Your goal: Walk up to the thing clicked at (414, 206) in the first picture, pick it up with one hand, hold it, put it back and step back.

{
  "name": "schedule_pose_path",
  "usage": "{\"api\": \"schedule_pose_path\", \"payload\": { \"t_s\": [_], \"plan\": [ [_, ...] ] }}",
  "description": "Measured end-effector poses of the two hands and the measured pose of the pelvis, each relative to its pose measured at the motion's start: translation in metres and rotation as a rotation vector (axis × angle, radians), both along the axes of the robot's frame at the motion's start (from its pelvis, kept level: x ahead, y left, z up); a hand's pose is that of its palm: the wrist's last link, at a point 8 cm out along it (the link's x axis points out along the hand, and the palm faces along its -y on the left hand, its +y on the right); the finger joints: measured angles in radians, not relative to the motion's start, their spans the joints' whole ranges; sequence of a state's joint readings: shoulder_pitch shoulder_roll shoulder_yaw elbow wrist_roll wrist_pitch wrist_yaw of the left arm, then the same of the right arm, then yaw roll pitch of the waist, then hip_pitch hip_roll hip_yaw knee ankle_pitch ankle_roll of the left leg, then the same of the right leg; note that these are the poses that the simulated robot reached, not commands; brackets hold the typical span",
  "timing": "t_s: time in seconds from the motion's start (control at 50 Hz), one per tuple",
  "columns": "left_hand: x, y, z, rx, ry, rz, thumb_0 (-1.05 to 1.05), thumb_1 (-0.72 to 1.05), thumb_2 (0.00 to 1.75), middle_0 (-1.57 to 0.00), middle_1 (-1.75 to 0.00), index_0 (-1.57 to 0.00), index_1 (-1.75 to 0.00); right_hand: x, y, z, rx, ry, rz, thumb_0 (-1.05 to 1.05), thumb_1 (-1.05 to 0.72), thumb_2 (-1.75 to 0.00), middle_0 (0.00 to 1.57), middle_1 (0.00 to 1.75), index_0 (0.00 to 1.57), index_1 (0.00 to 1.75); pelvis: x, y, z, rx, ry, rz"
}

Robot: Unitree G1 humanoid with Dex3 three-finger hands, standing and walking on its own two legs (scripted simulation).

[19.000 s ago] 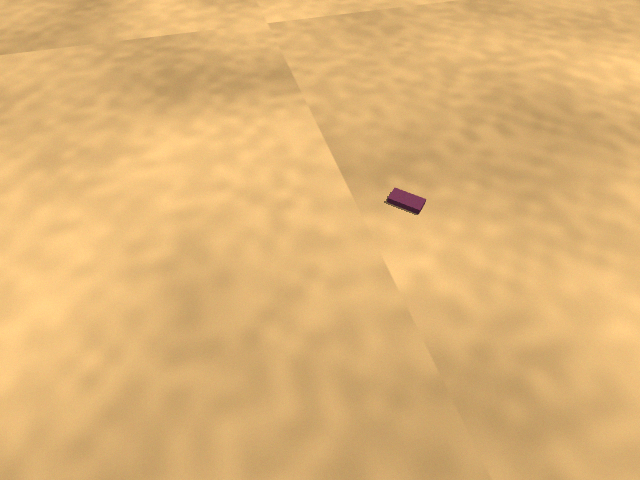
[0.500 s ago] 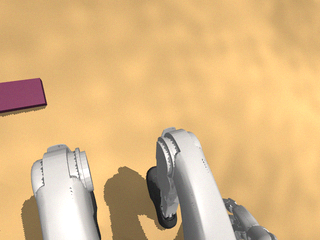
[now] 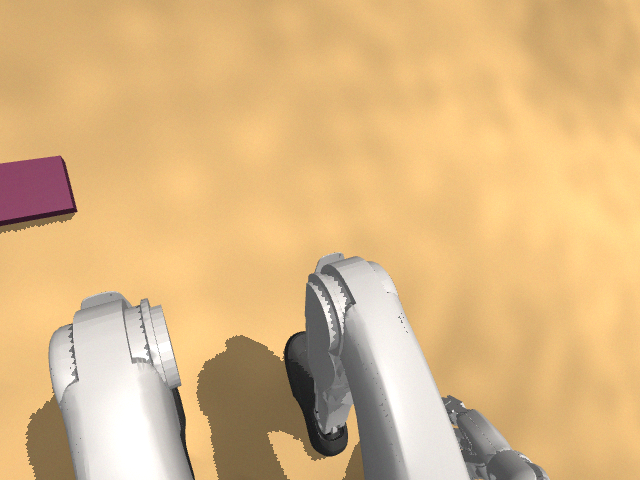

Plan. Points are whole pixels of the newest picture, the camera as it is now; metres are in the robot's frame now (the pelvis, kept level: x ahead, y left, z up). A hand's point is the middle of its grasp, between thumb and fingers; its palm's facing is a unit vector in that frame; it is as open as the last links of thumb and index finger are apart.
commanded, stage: rise first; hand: left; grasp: from above
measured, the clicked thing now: (7, 194) +0.47 +0.34 -0.30
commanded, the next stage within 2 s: approach in 0.48 s
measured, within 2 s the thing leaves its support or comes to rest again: neither
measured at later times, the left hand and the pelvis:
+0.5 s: hand out of the picture +0.42 +0.37 -0.18, palm faces -0.45 -0.13 -0.89, open 14.1 cm; pelvis +0.00 +0.00 +0.00, yaw +0 degrees
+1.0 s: hand out of the picture +0.47 +0.31 -0.17, palm faces -0.40 -0.08 -0.91, open 13.9 cm; pelvis -0.01 +0.00 +0.01, yaw +0 degrees
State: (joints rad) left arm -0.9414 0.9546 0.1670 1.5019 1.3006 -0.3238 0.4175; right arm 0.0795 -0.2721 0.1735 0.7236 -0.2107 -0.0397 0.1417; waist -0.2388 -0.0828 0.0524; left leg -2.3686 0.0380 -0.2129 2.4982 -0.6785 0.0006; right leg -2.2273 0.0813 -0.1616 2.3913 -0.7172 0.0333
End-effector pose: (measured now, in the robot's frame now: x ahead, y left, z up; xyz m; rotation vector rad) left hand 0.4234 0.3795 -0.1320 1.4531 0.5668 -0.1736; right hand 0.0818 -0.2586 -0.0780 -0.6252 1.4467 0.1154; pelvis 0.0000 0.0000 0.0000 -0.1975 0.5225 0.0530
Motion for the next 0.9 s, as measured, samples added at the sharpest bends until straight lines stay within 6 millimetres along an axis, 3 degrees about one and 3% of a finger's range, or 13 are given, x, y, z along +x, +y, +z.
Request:
{"api": "schedule_pose_path", "payload": {
  "t_s": [0.68,0.76,0.9],
  "plan": [
    [0.003,-0.004,0.015,0.022,0.008,-0.028,0.0,-0.53,1.02,-0.08,-1.02,-0.09,-1.02,-0.001,0.001,0.004,0.011,-0.032,-0.02,0.0,-0.9,-0.9,0.2,0.3,0.2,0.3,-0.004,0.0,0.004,0.004,-0.003,0.006],
    [0.01,-0.015,0.017,0.025,0.007,-0.061,0.0,-0.52,1.0,-0.08,-1.04,-0.09,-1.03,-0.004,0.002,0.005,0.012,-0.032,-0.028,0.0,-0.9,-0.9,0.2,0.3,0.2,0.3,-0.004,-0.001,0.004,0.008,0.003,0.008],
    [0.039,-0.051,0.019,0.003,-0.044,-0.108,0.0,-0.51,0.98,-0.08,-1.06,-0.1,-1.05,-0.016,0.001,0.012,-0.001,-0.046,-0.052,0.0,-0.9,-0.9,0.2,0.3,0.2,0.3,-0.005,-0.001,0.006,0.006,0.011,0.005]
  ]
}}
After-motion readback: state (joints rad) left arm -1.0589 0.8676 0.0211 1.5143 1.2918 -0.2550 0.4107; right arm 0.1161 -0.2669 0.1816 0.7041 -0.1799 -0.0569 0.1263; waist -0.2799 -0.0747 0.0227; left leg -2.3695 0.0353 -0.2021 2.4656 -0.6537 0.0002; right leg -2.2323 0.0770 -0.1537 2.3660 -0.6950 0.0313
